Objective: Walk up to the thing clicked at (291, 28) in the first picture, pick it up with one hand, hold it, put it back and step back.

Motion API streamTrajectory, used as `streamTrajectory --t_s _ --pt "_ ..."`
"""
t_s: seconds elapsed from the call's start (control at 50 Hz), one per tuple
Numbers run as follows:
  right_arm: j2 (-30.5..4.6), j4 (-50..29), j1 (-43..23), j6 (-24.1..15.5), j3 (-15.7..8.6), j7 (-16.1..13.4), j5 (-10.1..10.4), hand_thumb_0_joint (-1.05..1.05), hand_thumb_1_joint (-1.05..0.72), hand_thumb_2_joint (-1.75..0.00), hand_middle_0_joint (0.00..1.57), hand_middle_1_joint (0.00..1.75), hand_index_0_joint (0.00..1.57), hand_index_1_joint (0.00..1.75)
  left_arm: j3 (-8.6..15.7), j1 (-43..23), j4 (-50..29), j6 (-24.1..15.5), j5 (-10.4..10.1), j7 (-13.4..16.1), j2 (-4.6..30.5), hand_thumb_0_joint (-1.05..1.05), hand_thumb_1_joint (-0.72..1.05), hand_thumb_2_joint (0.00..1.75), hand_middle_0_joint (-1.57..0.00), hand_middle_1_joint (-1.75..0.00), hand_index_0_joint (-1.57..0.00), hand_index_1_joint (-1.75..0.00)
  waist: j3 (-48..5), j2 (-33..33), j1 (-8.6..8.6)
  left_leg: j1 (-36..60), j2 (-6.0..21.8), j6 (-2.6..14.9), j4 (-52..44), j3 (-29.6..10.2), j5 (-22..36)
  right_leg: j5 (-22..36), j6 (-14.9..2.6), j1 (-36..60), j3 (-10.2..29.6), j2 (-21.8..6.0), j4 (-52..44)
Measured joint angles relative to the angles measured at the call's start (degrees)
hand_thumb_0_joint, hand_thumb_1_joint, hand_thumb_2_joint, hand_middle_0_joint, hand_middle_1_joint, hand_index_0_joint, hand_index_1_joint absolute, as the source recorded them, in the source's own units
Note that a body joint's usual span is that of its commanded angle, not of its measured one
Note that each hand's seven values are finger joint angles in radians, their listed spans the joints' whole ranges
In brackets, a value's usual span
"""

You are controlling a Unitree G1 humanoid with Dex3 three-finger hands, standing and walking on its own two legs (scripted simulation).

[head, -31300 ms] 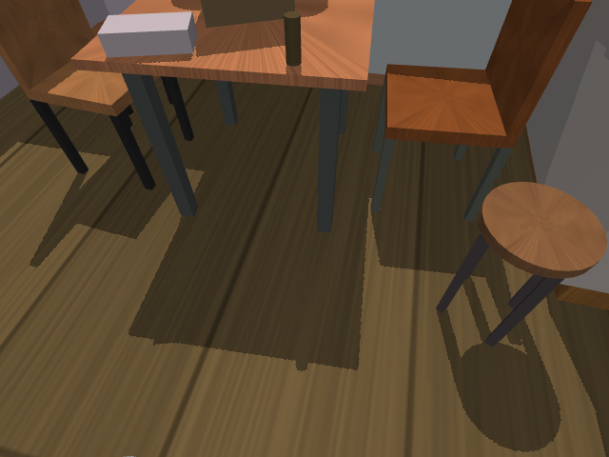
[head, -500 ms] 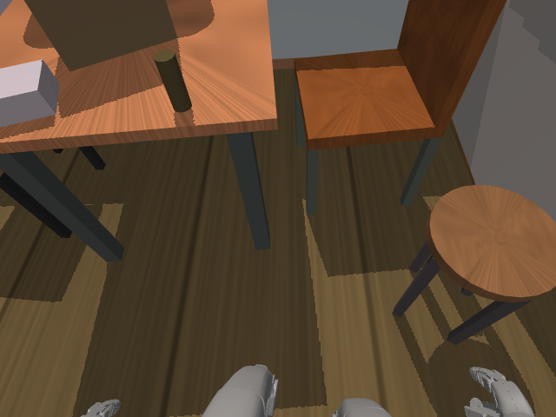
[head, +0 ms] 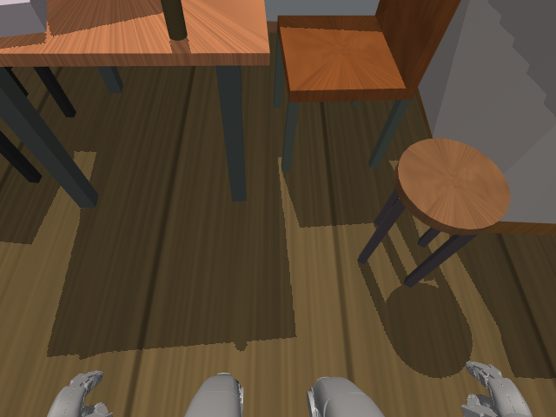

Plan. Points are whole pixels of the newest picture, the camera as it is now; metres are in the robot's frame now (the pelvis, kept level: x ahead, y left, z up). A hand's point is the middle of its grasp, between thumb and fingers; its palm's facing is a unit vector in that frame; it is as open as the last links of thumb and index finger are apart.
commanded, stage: step back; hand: left
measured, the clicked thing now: (172, 8) +0.84 +0.26 +0.05
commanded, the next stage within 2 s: stand in 1.56 s
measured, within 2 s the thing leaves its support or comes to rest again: neither
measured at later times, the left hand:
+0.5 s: hand out of the picture -0.05 +0.25 -0.15, palm faces +0.08 -0.91 -0.40, open 7.4 cm
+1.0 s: hand out of the picture -0.17 +0.25 -0.15, palm faces +0.07 -0.93 -0.37, open 7.4 cm
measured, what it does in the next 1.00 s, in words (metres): walks backwards: right foot, then left foot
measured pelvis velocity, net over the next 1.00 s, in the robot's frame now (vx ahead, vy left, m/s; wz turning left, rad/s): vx -0.20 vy -0.02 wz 0.06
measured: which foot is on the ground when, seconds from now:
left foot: down 0.00-0.12, up 0.14-0.42, down 0.44-1.00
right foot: up 0.00-0.06, down 0.08-0.48, up 0.50-0.68, down 0.70-1.00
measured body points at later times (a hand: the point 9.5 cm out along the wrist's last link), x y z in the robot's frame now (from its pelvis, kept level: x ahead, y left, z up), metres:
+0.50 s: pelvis -0.16 -0.03 -0.01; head -0.11 -0.02 +0.43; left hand -0.06 +0.30 -0.12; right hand -0.07 -0.33 -0.13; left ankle -0.19 +0.08 -0.73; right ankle -0.07 -0.14 -0.72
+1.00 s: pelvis -0.20 -0.02 +0.00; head -0.19 -0.02 +0.45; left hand -0.17 +0.30 -0.13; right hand -0.08 -0.33 -0.12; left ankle -0.19 +0.10 -0.73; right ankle -0.19 -0.17 -0.73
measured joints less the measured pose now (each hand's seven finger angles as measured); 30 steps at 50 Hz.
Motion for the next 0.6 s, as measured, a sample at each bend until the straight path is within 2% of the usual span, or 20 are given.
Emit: streamTrajectory --t_s 0.04,0.08,0.1,0.12,0.14,0.18,0.22,0.28,0.34,0.4,0.44,0.48,0.5,0.54,0.56,0.6 --pt "-0.6 -1.1 -1.3 0.2 -0.1 0.1 0.0 0.01 -0.90 -0.90 0.21 0.30 0.21 0.30 -0.2 0.5 0.8 -0.2 0.1 -0.2 0.0 0.01 0.90 0.90 -0.20 -0.30 -0.20 -0.30 0.3 0.4 0.36 -2.0 0.6 -0.66 1.6 0.7 0.5 0.7 -0.31 3.1 -2.2 -1.7 -8.3" --pt "-1.5 -1.6 -2.5 0.7 -0.1 0.2 0.2 0.01 -0.90 -0.90 0.21 0.30 0.21 0.30 -0.3 1.0 1.6 -0.7 0.2 -0.4 -0.3 0.01 0.90 0.90 -0.20 -0.30 -0.20 -0.30 0.3 1.5 0.85 -4.3 1.6 -1.52 4.0 1.1 0.5 4.6 -1.30 6.8 -4.2 -2.5 -18.5" --pt "-2.4 -1.3 -3.4 1.1 -0.3 0.2 0.3 0.01 -0.90 -0.90 0.21 0.30 0.21 0.30 -0.3 0.9 2.4 -1.0 0.4 -0.4 -1.3 0.01 0.90 0.90 -0.20 -0.30 -0.20 -0.30 1.0 3.9 0.58 -5.1 3.0 -1.55 5.5 0.0 0.5 5.4 -1.97 7.4 -5.3 -1.1 -19.7" --pt "-2.9 -1.0 -3.7 1.5 -0.5 0.0 0.5 0.01 -0.90 -0.90 0.21 0.30 0.21 0.30 -0.5 1.1 2.7 -1.1 0.7 -0.6 -2.3 0.01 0.90 0.90 -0.20 -0.30 -0.20 -0.30 1.2 5.9 0.04 -5.8 3.0 -0.77 6.7 -2.2 -1.2 6.0 -2.47 7.4 -6.4 0.0 -19.7" --pt "-2.9 -0.6 -3.4 1.9 -0.7 -0.3 0.6 0.01 -0.90 -0.90 0.21 0.30 0.21 0.30 -0.8 1.8 2.7 -1.1 0.9 -0.9 -2.9 0.01 0.90 0.90 -0.20 -0.30 -0.20 -0.30 0.6 6.4 -0.06 -7.0 1.2 -0.45 9.5 -4.3 -6.6 6.3 -2.87 6.6 -6.7 -0.2 -19.1" --pt "-2.1 0.4 -2.2 2.3 -0.8 -0.9 1.0 0.01 -0.90 -0.90 0.20 0.30 0.21 0.30 -1.1 3.0 2.6 -0.9 1.1 -1.2 -3.1 0.01 0.90 0.90 -0.21 -0.30 -0.20 -0.30 -1.2 4.8 1.34 -9.0 -3.4 -0.36 19.1 -5.3 -15.1 7.0 -3.51 4.8 -5.4 -2.0 -18.2" --pt "-1.9 1.1 -0.8 2.3 -0.4 -0.8 1.5 0.01 -0.90 -0.90 0.20 0.30 0.21 0.30 -1.1 3.7 2.5 -0.8 1.1 -1.0 -3.3 0.01 0.90 0.90 -0.21 -0.30 -0.20 -0.30 -2.4 3.9 1.74 -9.5 -6.9 -0.25 27.0 -6.4 -15.9 8.8 -3.54 4.3 -4.8 -3.5 -19.8" --pt "-2.2 1.8 1.4 1.7 0.0 -0.9 1.6 0.01 -0.90 -0.90 0.20 0.30 0.21 0.30 -0.8 3.1 1.6 -0.7 1.1 -0.4 -3.5 0.01 0.90 0.90 -0.21 -0.30 -0.21 -0.30 -3.4 4.2 1.03 -8.1 -8.7 -0.70 32.0 -7.3 -15.1 11.0 -3.51 2.7 -6.1 -4.3 -21.3" --pt "-2.0 2.5 2.9 1.5 0.3 -1.1 1.4 0.01 -0.90 -0.90 0.20 0.30 0.21 0.30 -0.7 1.1 -0.4 -1.0 1.4 0.2 -3.0 0.01 0.90 0.90 -0.21 -0.30 -0.21 -0.30 -2.9 4.6 0.36 -3.5 -7.5 -1.35 27.1 -6.2 -16.4 12.3 -3.63 0.6 -8.1 -4.7 -20.8" --pt "-1.3 3.5 3.9 1.2 0.4 -0.9 0.9 0.01 -0.90 -0.90 0.20 0.30 0.21 0.30 -0.6 -1.4 -2.1 -1.6 1.4 0.6 -2.4 0.01 0.90 0.90 -0.21 -0.30 -0.21 -0.30 -1.8 4.2 -0.24 2.2 -5.3 -1.18 15.6 -3.4 -17.2 12.9 -3.51 -1.6 -10.4 -5.5 -19.1" --pt "-0.7 4.3 4.2 0.6 0.4 -0.6 0.6 0.01 -0.90 -0.90 0.20 0.30 0.21 0.30 -0.8 -2.7 -2.7 -1.8 1.0 0.4 -1.7 0.01 0.90 0.90 -0.21 -0.30 -0.21 -0.30 -1.2 3.2 -0.48 6.7 -4.6 -0.28 5.4 -1.8 -13.0 12.8 -3.17 -3.2 -11.4 -6.3 -16.9" --pt "1.3 5.7 3.5 0.4 0.3 -0.3 0.0 0.01 -0.90 -0.90 0.20 0.30 0.21 0.30 -0.8 -3.2 -2.0 -1.5 0.6 0.3 -0.5 0.01 0.90 0.90 -0.21 -0.30 -0.20 -0.30 0.3 -1.1 0.49 8.6 -6.9 0.93 2.5 0.4 -9.5 12.4 -2.96 -3.8 -8.7 -8.1 -14.8" --pt "1.7 5.8 3.8 0.3 0.5 0.1 -0.3 0.01 -0.90 -0.90 0.20 0.30 0.21 0.30 -0.9 -2.7 -1.2 -1.3 0.4 0.3 -0.6 0.01 0.90 0.90 -0.21 -0.30 -0.20 -0.30 -0.3 -1.6 0.63 8.6 -6.9 1.25 2.5 0.8 -9.2 8.7 -2.98 -4.3 -7.6 -7.4 -13.5" --pt "1.6 6.1 4.5 0.2 0.7 0.6 -0.6 0.01 -0.90 -0.90 0.21 0.30 0.21 0.30 -1.3 -1.5 0.9 -0.7 0.2 0.2 -1.3 0.01 0.90 0.90 -0.20 -0.30 -0.20 -0.30 -2.2 -0.1 -0.63 7.9 -5.3 1.81 2.8 -0.4 -8.8 1.7 -2.68 -5.0 -6.9 -4.6 -7.6" --pt "1.6 6.3 4.6 0.1 0.7 0.6 -0.8 0.01 -0.90 -0.90 0.21 0.30 0.21 0.30 -1.4 -0.9 1.9 -0.6 0.1 -0.1 -1.5 0.01 0.90 0.90 -0.20 -0.30 -0.20 -0.30 -2.9 0.5 -1.03 7.9 -4.5 1.81 2.3 -1.0 -8.3 0.8 -2.63 -4.7 -6.4 -3.5 -5.2" --pt "1.7 6.6 4.6 -0.1 0.9 0.5 -0.9 0.01 -0.90 -0.90 0.21 0.30 0.21 0.30 -1.4 0.5 3.0 -0.8 -0.4 -0.7 -1.6 0.01 0.90 0.90 -0.20 -0.30 -0.20 -0.30 -4.4 0.8 -0.73 7.9 -3.4 1.38 0.8 -0.9 -7.0 1.7 -2.71 -3.3 -5.3 -2.5 -3.8"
